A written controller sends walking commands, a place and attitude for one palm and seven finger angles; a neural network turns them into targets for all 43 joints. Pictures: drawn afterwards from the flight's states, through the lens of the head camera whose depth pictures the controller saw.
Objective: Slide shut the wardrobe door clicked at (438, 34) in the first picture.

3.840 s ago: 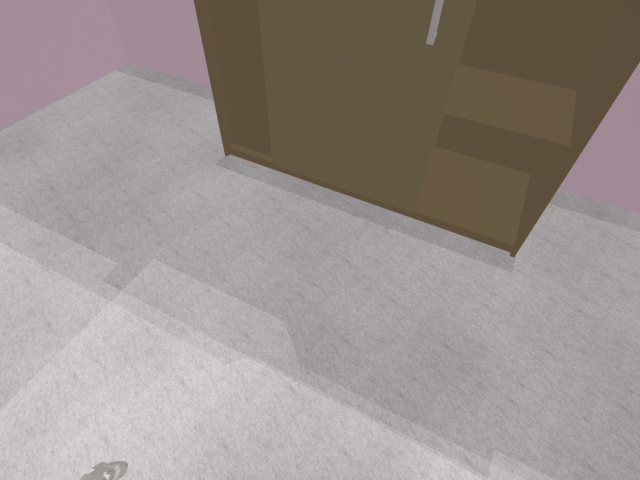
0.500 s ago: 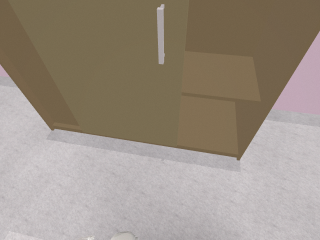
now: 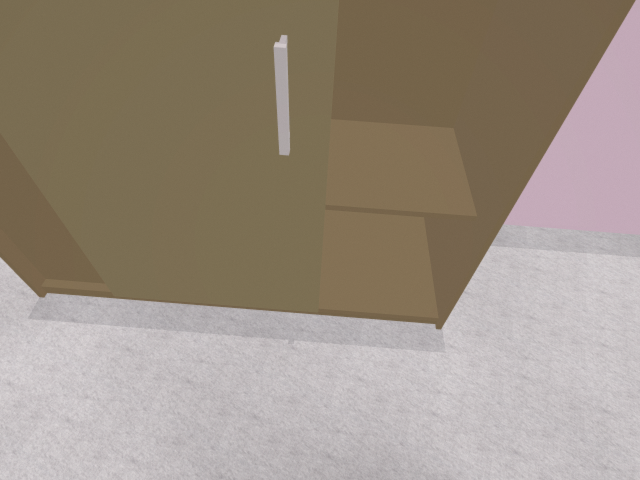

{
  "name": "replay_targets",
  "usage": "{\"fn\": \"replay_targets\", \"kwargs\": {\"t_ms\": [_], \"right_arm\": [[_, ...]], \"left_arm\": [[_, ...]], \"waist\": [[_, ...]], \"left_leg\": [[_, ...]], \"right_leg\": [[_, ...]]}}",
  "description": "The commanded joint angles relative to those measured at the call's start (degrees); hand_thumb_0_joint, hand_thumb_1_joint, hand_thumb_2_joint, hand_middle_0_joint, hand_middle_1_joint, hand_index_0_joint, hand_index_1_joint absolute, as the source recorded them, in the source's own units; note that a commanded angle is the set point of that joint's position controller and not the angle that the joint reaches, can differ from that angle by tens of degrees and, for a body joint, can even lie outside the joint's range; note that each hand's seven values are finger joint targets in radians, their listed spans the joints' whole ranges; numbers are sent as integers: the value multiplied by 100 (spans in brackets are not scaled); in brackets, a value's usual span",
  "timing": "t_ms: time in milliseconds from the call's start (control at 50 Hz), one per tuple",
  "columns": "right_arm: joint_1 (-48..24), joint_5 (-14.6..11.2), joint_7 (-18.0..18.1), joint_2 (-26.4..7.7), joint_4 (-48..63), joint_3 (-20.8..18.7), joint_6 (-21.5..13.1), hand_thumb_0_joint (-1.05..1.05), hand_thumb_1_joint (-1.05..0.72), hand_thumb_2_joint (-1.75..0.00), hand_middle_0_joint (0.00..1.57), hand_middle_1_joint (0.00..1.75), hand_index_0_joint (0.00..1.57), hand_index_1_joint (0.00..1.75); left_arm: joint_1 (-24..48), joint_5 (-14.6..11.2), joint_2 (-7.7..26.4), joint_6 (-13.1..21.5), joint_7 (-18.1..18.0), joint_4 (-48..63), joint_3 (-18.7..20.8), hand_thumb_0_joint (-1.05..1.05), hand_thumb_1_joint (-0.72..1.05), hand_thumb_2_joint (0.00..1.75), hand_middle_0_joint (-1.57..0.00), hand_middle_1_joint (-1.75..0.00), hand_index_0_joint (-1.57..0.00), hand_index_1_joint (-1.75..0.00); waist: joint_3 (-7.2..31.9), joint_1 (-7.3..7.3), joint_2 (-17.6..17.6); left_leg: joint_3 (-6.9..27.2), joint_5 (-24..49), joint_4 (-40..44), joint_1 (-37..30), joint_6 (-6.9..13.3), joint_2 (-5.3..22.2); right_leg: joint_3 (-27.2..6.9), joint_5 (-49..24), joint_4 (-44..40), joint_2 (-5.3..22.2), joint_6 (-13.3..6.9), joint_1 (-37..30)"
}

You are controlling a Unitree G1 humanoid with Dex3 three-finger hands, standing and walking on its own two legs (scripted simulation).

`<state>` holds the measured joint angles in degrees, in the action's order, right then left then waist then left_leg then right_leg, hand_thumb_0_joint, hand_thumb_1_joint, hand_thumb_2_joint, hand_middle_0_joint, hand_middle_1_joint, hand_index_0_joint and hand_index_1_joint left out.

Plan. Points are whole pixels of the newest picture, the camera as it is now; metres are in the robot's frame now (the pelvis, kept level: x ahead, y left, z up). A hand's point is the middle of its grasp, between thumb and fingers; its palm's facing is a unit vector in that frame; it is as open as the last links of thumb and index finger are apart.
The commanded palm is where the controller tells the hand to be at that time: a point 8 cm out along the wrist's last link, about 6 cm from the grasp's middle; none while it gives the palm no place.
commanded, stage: take the last steps up to it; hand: left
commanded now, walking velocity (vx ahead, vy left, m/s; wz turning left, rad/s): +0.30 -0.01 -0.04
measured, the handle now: (284, 99) +0.72 +0.10 +0.10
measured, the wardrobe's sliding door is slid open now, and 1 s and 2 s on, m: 0.42 0.42 0.42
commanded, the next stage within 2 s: come to a stop and stand still in 0.54 s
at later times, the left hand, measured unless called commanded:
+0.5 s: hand out of the picture +0.09 +0.13 -0.19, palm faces +0.10 -0.99 -0.12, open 7.4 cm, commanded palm none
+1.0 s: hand (232, 374) +0.31 +0.16 -0.17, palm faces +0.04 -0.97 -0.26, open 7.4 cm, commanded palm none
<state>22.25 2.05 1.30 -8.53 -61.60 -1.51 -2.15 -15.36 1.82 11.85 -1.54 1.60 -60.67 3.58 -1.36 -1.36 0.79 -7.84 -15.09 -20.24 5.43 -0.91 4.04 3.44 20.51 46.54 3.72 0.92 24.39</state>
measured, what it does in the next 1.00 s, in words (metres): walks ahead: right foot, then left foot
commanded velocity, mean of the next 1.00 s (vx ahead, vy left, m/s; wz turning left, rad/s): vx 0.05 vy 0.02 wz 0.00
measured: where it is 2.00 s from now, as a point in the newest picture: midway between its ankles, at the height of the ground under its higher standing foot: outside the picture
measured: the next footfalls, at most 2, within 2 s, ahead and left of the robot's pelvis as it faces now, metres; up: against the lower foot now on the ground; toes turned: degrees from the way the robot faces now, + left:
right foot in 0.10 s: +0.09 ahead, -0.14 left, +0.00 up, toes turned -8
left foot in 0.52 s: +0.27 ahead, +0.10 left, +0.00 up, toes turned +10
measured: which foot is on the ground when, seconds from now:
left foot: down 0.00-0.10, up 0.12-0.50, down 0.52-0.88, up 0.90-1.00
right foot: up 0.00-0.08, down 0.10-0.52, up 0.54-0.82, down 0.84-1.00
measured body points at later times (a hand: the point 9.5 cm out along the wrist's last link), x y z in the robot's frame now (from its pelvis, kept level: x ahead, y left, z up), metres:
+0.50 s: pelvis +0.15 -0.02 -0.01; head +0.16 +0.00 +0.44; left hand +0.09 +0.19 -0.18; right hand +0.24 -0.25 -0.15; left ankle +0.23 +0.09 -0.74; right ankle +0.05 -0.14 -0.75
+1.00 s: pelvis +0.24 -0.03 -0.01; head +0.28 -0.05 +0.43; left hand +0.31 +0.21 -0.15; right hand +0.28 -0.26 -0.18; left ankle +0.20 +0.09 -0.70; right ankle +0.29 -0.13 -0.75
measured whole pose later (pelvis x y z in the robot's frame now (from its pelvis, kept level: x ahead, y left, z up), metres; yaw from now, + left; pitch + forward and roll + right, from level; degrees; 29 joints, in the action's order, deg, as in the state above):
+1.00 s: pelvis +0.24 -0.03 -0.01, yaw +1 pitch +0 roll +2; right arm 11.5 0.4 1.4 -10.1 -60.8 -3.3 3.1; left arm -9.5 1.6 8.9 -0.3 -1.9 -58.1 1.7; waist -4.5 -0.4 -1.7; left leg -2.7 -29.3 -53.5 20.1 -1.8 0.5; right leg 5.3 13.4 32.6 2.9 -2.2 18.6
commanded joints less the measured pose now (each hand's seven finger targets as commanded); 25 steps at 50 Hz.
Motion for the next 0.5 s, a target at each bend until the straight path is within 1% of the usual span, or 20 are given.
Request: {"fn": "replay_targets", "kwargs": {"t_ms": [0,20,40,60,80,100,120,140,160,180,200,220,240,260,340,400,420,440,460,480], "right_arm": [[401,-9,29,-976,-20,-236,-47,0,-90,-90,20,30,20,30],[323,-23,24,-960,-41,-233,-30,0,-90,-90,20,30,20,30],[305,-54,6,-868,-59,-223,-28,0,-90,-90,20,30,20,30],[224,-106,-32,-683,-37,-169,-62,0,-90,-90,20,30,20,30],[49,-158,-79,-289,162,-66,-109,0,-90,-90,20,30,20,30],[-473,-120,-72,-536,401,-88,-89,0,-90,-90,20,30,20,30],[-721,-112,-86,-519,396,-147,-72,0,-90,-90,20,30,20,30],[-728,-102,-99,-539,372,-187,-33,0,-90,-90,20,30,20,30],[-657,-76,-134,-461,274,-200,-7,0,-90,-90,20,30,20,30],[-529,-56,-160,-348,207,-206,41,0,-90,-90,20,30,20,30],[-345,-47,-174,-244,134,-200,87,0,-90,-90,20,30,20,30],[-260,-52,-193,-212,109,-197,122,0,-90,-90,20,30,20,30],[-195,-63,-219,-164,109,-212,135,0,-90,-90,20,30,20,30],[-296,-63,-240,-186,167,-206,133,0,-90,-90,20,30,20,30],[-876,-85,-295,-246,427,-190,51,0,-90,-90,20,30,20,30],[-1089,-97,-292,-295,552,-169,-14,0,-90,-90,20,30,20,30],[-1035,-87,-279,-326,538,-164,-31,0,-90,-90,20,30,20,30],[-852,-76,-253,-389,476,-166,-49,0,-90,-90,20,30,20,30],[-415,-51,-213,-507,350,-183,-82,0,-90,-90,20,30,20,30],[213,0,-148,-872,195,-255,-129,0,-90,-90,20,30,20,30]], "left_arm": [[635,-61,-12,277,15,504,-18,0,90,90,-20,-30,-20,-30],[356,-56,6,302,10,362,3,0,90,90,-20,-30,-20,-30],[33,-54,135,334,-12,226,40,0,90,90,-20,-30,-20,-30],[-582,-32,440,395,-59,5,117,0,90,90,-20,-30,-20,-30],[-1362,-20,1096,449,-138,-234,250,0,90,90,-20,-30,-20,-30],[-1780,-109,1266,440,-187,-319,263,0,90,90,-20,-30,-20,-30],[-1534,-96,1100,465,-220,-327,235,0,90,90,-20,-30,-20,-30],[-1138,-101,758,438,-246,-247,164,0,90,90,-20,-30,-20,-30],[-748,-72,521,447,-268,-123,107,0,90,90,-20,-30,-20,-30],[-536,-51,353,473,-273,-41,50,0,90,90,-20,-30,-20,-30],[-432,-42,279,503,-268,-9,13,0,90,90,-20,-30,-20,-30],[-377,-42,286,528,-265,0,-12,0,90,90,-20,-30,-20,-30],[-357,-32,304,551,-264,-6,-12,0,90,90,-20,-30,-20,-30],[-385,-36,335,572,-258,-2,-8,0,90,90,-20,-30,-20,-30],[-655,-34,475,610,-247,-119,0,0,90,90,-20,-30,-20,-30],[-682,-21,566,577,-259,-174,42,0,90,90,-20,-30,-20,-30],[-680,-29,542,553,-258,-197,48,0,90,90,-20,-30,-20,-30],[-696,-38,525,528,-257,-217,46,0,90,90,-20,-30,-20,-30],[-668,-59,458,504,-256,-205,31,0,90,90,-20,-30,-20,-30],[-784,-82,274,484,-238,-163,1,0,90,90,-20,-30,-20,-30]], "waist": [[-230,-111,-1156],[-175,23,-1052],[-51,184,-749],[183,505,-164],[438,810,1480],[427,985,1328],[182,903,1331],[-150,681,950],[-413,467,569],[-546,278,456],[-571,141,492],[-591,57,586],[-572,3,644],[-614,12,600],[-534,168,571],[-533,178,538],[-513,137,531],[-454,51,422],[-317,-165,154],[157,-363,-604]], "left_leg": [[863,949,462,5,785,1331],[729,711,225,214,665,1210],[616,425,-212,683,516,1003],[226,119,-1128,1634,293,740],[-404,-1245,-2726,3014,14,53],[173,-2049,-3836,3401,50,77],[511,-1666,-4380,3545,99,270],[604,-1263,-4573,3511,143,422],[630,-892,-4456,3342,110,552],[541,-612,-4242,3013,49,555],[436,-379,-4055,2788,-1,512],[364,-213,-3852,2623,-36,481],[326,-56,-3679,2527,-20,439],[300,80,-3432,2515,-32,435],[175,257,-2439,2494,2,305],[139,153,-1823,2038,90,189],[58,232,-1555,1802,119,98],[-47,386,-1299,1296,137,6],[-56,580,-951,537,176,-85],[597,1060,-587,-463,390,406]], "right_leg": [[400,-3,-1128,-121,-81,-213],[524,-362,-1550,-230,-108,-740],[468,-693,-2065,-251,-183,-1588],[-180,-542,-2322,293,-396,-2884],[-2030,-253,-2936,1721,-968,-3868],[-2882,-286,-3378,2237,-1334,-3555],[-2718,-189,-3475,2135,-1357,-3044],[-2389,375,-3621,1978,-1356,-2576],[-1887,315,-3661,1780,-1241,-2027],[-1372,-61,-3707,1564,-1093,-1540],[-981,-400,-3757,1406,-1000,-1282],[-728,-562,-3804,1317,-962,-1119],[-601,-573,-3876,1243,-968,-1083],[-514,-650,-3906,1214,-977,-1057],[-407,-1370,-3675,1213,-998,-1602],[-370,-1731,-3343,1259,-942,-1695],[-298,-1869,-3147,1166,-881,-1741],[-201,-1941,-2828,1102,-796,-1555],[10,-2208,-2103,880,-686,-1286],[277,-1832,-873,460,-465,-795]]}}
